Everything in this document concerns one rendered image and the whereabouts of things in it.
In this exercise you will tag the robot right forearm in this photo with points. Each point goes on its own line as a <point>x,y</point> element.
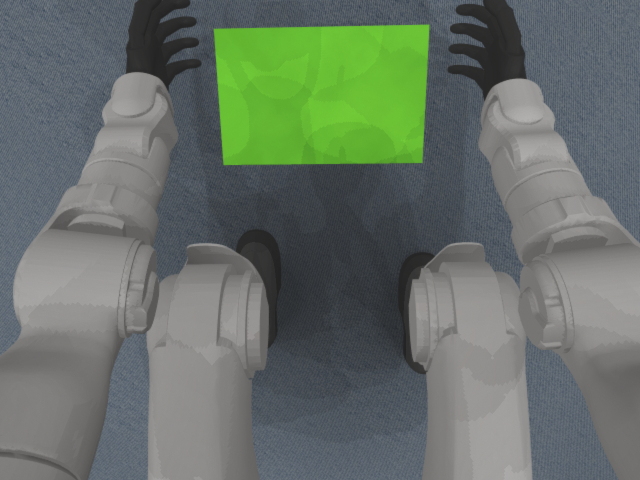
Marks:
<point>542,190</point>

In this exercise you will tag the robot left foot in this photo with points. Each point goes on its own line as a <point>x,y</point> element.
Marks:
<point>261,249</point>

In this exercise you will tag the robot right upper arm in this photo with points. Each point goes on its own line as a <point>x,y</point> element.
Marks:
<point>584,305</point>

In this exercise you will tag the left robot hand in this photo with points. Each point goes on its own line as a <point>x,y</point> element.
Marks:
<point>145,49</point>

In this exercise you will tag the robot left forearm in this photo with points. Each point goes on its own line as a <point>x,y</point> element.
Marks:
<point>123,179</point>

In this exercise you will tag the carton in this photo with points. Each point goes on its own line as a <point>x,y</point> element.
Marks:
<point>322,95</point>

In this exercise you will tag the robot left upper arm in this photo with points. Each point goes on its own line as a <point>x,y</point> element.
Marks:
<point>81,295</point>

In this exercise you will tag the right robot hand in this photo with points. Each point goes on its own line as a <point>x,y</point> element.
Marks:
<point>503,56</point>

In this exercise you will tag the right robot shin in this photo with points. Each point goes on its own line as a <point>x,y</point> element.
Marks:
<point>474,252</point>

